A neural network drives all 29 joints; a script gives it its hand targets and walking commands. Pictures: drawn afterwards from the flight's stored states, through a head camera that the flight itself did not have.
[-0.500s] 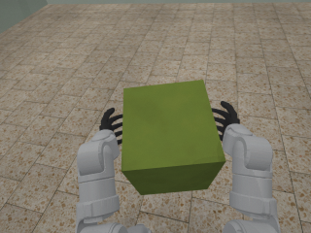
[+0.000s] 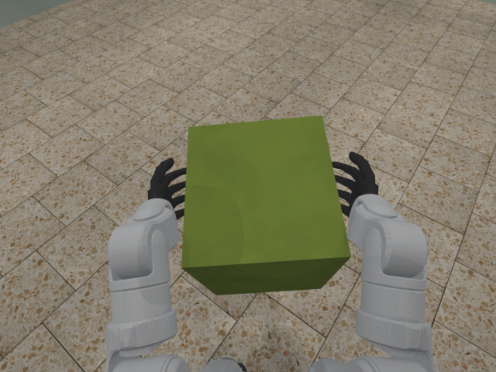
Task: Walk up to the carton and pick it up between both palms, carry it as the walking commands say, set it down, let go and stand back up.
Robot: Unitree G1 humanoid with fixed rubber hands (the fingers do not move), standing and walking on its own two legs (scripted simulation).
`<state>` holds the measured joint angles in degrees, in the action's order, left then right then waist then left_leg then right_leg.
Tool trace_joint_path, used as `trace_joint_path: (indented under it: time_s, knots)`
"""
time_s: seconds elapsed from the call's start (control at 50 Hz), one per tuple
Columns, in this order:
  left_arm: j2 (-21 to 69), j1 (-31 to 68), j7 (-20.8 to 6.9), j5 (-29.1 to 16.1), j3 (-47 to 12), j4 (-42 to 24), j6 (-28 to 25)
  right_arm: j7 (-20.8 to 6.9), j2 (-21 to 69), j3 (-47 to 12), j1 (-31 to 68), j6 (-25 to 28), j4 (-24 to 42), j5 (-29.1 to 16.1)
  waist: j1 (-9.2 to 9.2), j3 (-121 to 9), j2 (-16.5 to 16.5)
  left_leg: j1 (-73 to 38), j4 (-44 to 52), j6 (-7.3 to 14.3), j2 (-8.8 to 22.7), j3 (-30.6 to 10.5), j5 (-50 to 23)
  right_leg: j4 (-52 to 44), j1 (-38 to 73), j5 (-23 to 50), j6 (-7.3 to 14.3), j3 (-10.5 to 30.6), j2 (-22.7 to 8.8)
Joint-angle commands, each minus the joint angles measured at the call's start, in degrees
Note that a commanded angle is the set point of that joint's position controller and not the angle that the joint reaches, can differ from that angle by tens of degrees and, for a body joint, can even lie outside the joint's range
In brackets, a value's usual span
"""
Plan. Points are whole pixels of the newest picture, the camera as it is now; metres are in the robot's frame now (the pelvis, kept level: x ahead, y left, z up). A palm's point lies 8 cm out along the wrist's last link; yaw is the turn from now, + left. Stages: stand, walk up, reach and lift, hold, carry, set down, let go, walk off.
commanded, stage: carry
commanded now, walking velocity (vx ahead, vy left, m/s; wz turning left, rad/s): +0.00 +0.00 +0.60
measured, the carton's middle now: (262, 217) +0.35 +0.02 +0.03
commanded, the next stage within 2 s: none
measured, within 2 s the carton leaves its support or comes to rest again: neither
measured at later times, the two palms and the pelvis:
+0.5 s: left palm (82, 299) +0.19 +0.24 +0.10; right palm (307, 235) +0.27 -0.04 +0.12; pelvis -0.08 +0.01 +0.00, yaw +17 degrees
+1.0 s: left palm out of the picture +0.05 +0.24 +0.12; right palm (290, 287) +0.20 -0.01 +0.12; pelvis -0.15 -0.04 +0.01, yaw +35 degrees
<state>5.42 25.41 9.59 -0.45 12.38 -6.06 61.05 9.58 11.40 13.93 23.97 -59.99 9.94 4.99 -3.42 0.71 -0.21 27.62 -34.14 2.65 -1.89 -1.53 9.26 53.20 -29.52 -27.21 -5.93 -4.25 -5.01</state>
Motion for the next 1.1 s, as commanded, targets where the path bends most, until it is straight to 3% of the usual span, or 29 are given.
trace_joint_path:
  time_s: [0.0,0.06,0.08,0.1,0.12,0.14,0.18,0.24,0.26,0.34,0.38,0.4,0.44,0.46,0.54,0.62,0.66,0.72,0.76,0.78,0.8,0.82,0.84,0.86,0.9,0.92,0.96,1.0,1.08]
  knots:
    - [48.6,37.1,-4.4,-15.4,-40.3,-8.5,-1.3,-2.0,37.5,-34.8,32.2,0.4,3.9,-11.8,4.82,-29.2,-10.9,-18.0,14.0,4.8,12.7,-17.9,5.5,-5.5,5.0,0.3,0.5,-0.1,2.9]
    - [47.9,31.7,-3.6,-12.7,-37.5,-3.5,-0.3,-2.1,36.5,-35.0,29.7,-0.9,1.1,-11.5,4.02,-24.9,-11.3,-13.5,12.1,2.5,10.7,-15.8,-2.0,-20.1,12.2,1.9,1.9,-2.8,4.7]
    - [48.0,33.6,-3.8,-13.1,-37.9,-6.6,-0.7,-2.2,37.5,-36.4,30.6,-0.7,2.5,-11.9,3.46,-25.7,-10.4,-9.8,12.6,-0.8,8.1,-13.2,1.7,-26.7,20.9,4.7,3.1,-2.5,3.3]
    - [45.0,28.2,-3.8,-11.5,-35.2,-6.0,-0.6,-2.3,37.0,-37.3,29.0,-1.0,1.9,-12.5,2.71,-27.9,-2.2,-4.2,4.4,-2.3,6.6,-11.1,4.7,-34.1,28.8,5.8,4.7,6.4,-5.1]
    - [46.1,27.8,-4.0,-10.5,-35.1,-3.9,-1.0,-2.9,37.5,-38.7,30.6,-0.9,4.6,-12.9,2.33,-24.0,16.4,8.3,-7.9,-5.3,-1.9,-0.7,14.1,-37.0,28.7,11.1,10.1,22.0,-20.1]
    - [45.8,33.4,-3.9,-10.6,-35.8,-6.5,-1.3,-3.4,38.4,-38.9,35.9,-1.0,3.7,-14.3,2.78,-21.5,16.6,10.7,-21.8,-5.3,2.3,2.7,22.0,-38.1,22.9,16.1,15.1,21.0,-27.3]
    - [46.9,33.1,-3.8,-9.8,-35.3,-7.1,-1.7,-3.5,41.0,-40.7,38.2,-0.5,4.3,-16.0,2.81,-20.0,6.6,8.1,-22.4,-3.7,3.9,2.7,18.6,-32.7,23.6,28.9,12.9,10.2,-19.8]
    - [44.8,31.4,-3.1,-8.9,-34.7,-10.4,-2.2,-4.3,41.8,-41.6,33.9,-0.4,4.3,-18.2,3.2,-24.8,5.9,4.0,-17.3,-4.2,3.4,3.9,15.0,-24.6,28.1,46.2,10.0,-0.4,-15.5]
    - [42.7,26.5,-2.7,-6.0,-31.2,-5.0,-1.5,-3.8,40.4,-42.9,38.8,-0.9,5.1,-18.9,2.82,-23.4,11.4,5.2,-18.5,-5.3,2.1,6.6,14.7,-26.1,26.3,44.0,10.2,-0.9,-15.1]
    - [39.8,21.1,-1.8,-4.7,-29.4,-2.9,0.9,-3.1,39.4,-40.0,29.9,-4.0,-2.0,-16.6,3.23,-21.4,16.0,-0.1,-6.8,-4.9,1.7,9.5,15.2,-23.9,25.1,39.1,9.0,-2.6,-15.2]
    - [38.6,26.6,-1.8,-5.6,-29.9,-4.3,-0.1,-2.7,39.5,-39.6,31.1,-3.5,-3.5,-15.8,3.89,-22.3,17.7,-3.9,4.6,-4.8,0.6,11.0,5.0,-18.7,26.8,43.4,6.0,-4.7,-15.2]
    - [38.6,25.2,-1.6,-5.4,-30.4,-3.0,0.5,-3.3,38.6,-37.6,28.0,-4.1,-6.3,-15.8,4.4,-24.2,7.2,-12.2,9.5,-3.4,3.7,5.8,2.1,-14.0,19.7,34.6,3.4,-6.8,-13.2]
    - [42.4,34.1,-1.9,-7.0,-32.2,-5.0,-0.1,-3.5,39.8,-37.5,36.5,-2.5,-4.9,-17.1,4.26,-23.9,-14.0,-29.0,7.5,4.4,24.6,-24.2,-45.5,3.7,-7.5,-6.1,-2.3,-8.0,-3.0]
    - [44.2,34.4,-2.2,-8.7,-34.9,-6.6,-0.1,-3.5,39.2,-34.9,31.4,-2.1,-3.7,-15.2,4.56,-24.4,-14.0,-28.7,5.9,7.9,22.9,-21.6,-50.4,8.5,-7.6,-9.6,-2.1,-2.7,-3.2]
    - [52.7,35.0,-4.3,-14.2,-40.6,-7.5,-1.4,-3.3,42.0,-35.3,32.0,0.3,2.4,-13.7,4.55,-29.7,-11.6,-27.6,4.2,6.2,15.3,-9.1,-31.4,10.0,-7.8,0.6,-1.2,-0.1,-2.6]
    - [50.6,37.2,-4.8,-16.3,-42.4,-12.7,-1.9,-2.9,41.3,-35.1,28.9,0.5,2.9,-12.4,5.14,-30.5,-8.8,-23.0,9.4,5.5,15.1,-13.9,-4.5,2.9,-1.7,2.3,-0.6,0.2,-0.3]
    - [49.3,36.8,-4.4,-15.7,-42.2,-9.8,-1.1,-2.5,37.9,-34.5,28.9,0.0,2.5,-11.2,4.92,-28.7,-12.9,-19.2,11.2,4.1,13.0,-14.0,-1.6,-0.1,0.5,2.1,0.3,-0.7,1.7]
    - [47.7,34.8,-4.6,-15.6,-40.8,-8.4,-0.9,-2.2,36.9,-35.5,29.0,-0.2,3.5,-11.5,5.31,-28.5,-7.2,-21.7,12.1,5.9,14.6,-21.9,-5.4,-8.6,2.8,-1.7,1.2,0.3,4.2]
    - [48.8,36.2,-4.7,-15.1,-39.6,-5.1,-0.8,-2.0,36.3,-36.0,35.2,0.0,5.8,-12.1,3.88,-28.9,-8.9,-12.4,11.9,1.7,10.2,-16.1,0.9,-23.2,16.1,3.8,2.0,-2.8,5.2]
    - [45.9,30.1,-4.2,-12.5,-37.1,-4.5,-0.4,-2.4,36.1,-36.7,28.3,-1.5,0.5,-11.8,2.99,-26.5,-6.5,-6.5,8.6,-0.8,8.6,-13.7,2.8,-29.8,22.0,5.9,3.9,2.0,0.8]
    - [43.5,29.1,-3.9,-11.3,-36.0,-3.4,0.4,-2.0,34.7,-35.0,27.1,-1.8,-0.5,-10.7,2.58,-22.5,4.3,4.7,-1.9,-4.9,1.5,-6.0,12.5,-37.6,26.3,-1.0,7.2,15.8,-12.5]
    - [45.0,30.4,-4.0,-10.4,-34.7,-1.5,-0.4,-2.3,36.1,-37.4,35.7,-1.3,2.9,-12.8,3.05,-22.0,20.7,12.7,-20.9,-5.7,-1.0,1.8,21.6,-39.5,23.6,6.2,13.5,27.4,-26.1]
    - [47.4,32.6,-4.4,-9.7,-34.2,-1.5,-0.5,-2.8,39.4,-39.9,41.3,-1.2,5.0,-14.7,3.25,-19.8,16.1,12.8,-29.5,-5.4,3.3,0.6,20.8,-38.6,18.6,8.1,15.0,23.2,-25.4]
    - [49.3,33.1,-4.8,-10.1,-34.8,-4.0,-1.4,-3.5,41.4,-41.3,43.1,-0.4,6.8,-17.0,3.32,-19.3,8.5,12.6,-29.9,-4.9,4.2,-0.5,18.7,-35.6,20.9,17.8,12.7,15.7,-20.7]
    - [47.6,34.7,-4.2,-10.1,-34.7,-9.6,-2.0,-3.7,44.3,-40.7,36.4,-0.7,2.0,-17.2,3.57,-22.8,4.0,9.5,-27.6,-4.7,4.1,1.4,13.1,-29.9,26.2,31.6,10.5,4.8,-16.1]
    - [45.6,30.5,-3.2,-7.8,-33.0,-7.9,-1.8,-3.6,44.4,-41.9,35.0,-1.2,0.9,-17.7,3.6,-21.8,8.2,9.4,-27.6,-6.0,3.4,2.9,14.2,-26.9,28.6,44.4,9.6,2.3,-14.7]
    - [43.7,30.6,-2.9,-8.0,-32.6,-8.8,-2.2,-3.4,44.2,-42.2,34.3,-1.4,-0.6,-18.4,3.32,-23.6,8.4,8.5,-25.3,-6.5,3.8,4.3,15.8,-26.2,29.6,45.1,9.2,-0.5,-15.0]
    - [40.0,23.2,-2.0,-5.5,-30.1,-4.8,-1.2,-2.8,40.9,-41.3,28.9,-2.7,-2.6,-16.9,3.25,-21.9,15.4,4.6,-21.2,-7.0,3.5,7.6,17.0,-25.6,27.2,42.4,9.6,-1.9,-15.8]
    - [39.6,27.5,-1.7,-5.4,-30.5,-4.1,0.1,-2.5,39.0,-38.2,33.6,-3.5,-3.0,-16.4,2.92,-22.1,11.5,-1.2,-10.0,-5.4,1.3,10.8,15.3,-23.0,23.2,38.5,9.9,-2.7,-17.1]
